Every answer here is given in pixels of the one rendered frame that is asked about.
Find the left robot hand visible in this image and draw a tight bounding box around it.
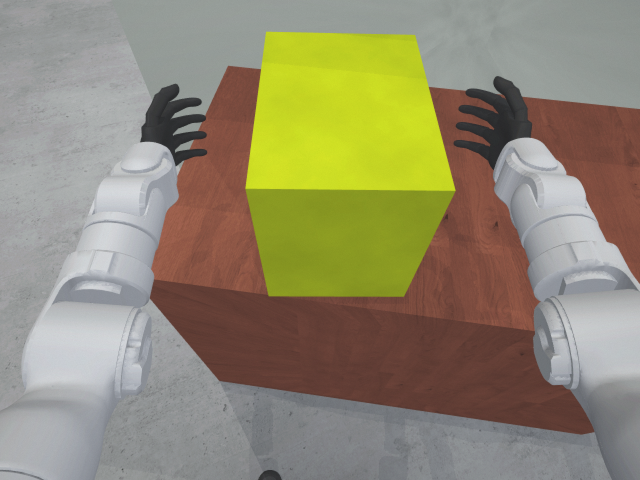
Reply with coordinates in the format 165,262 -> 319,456
140,84 -> 207,166

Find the right robot forearm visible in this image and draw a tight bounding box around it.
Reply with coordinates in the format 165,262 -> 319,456
493,138 -> 640,302

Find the pedestal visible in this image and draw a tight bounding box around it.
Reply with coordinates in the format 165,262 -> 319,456
150,66 -> 640,435

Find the left robot upper arm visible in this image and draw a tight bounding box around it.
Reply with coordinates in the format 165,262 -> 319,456
0,301 -> 153,480

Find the right robot hand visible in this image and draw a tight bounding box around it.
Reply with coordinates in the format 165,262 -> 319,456
454,76 -> 532,170

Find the right robot upper arm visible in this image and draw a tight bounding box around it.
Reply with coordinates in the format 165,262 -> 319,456
533,289 -> 640,480

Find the carton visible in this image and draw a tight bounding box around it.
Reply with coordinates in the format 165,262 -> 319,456
245,32 -> 456,297

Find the left robot forearm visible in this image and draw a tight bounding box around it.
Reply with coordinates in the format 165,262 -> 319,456
21,142 -> 179,390

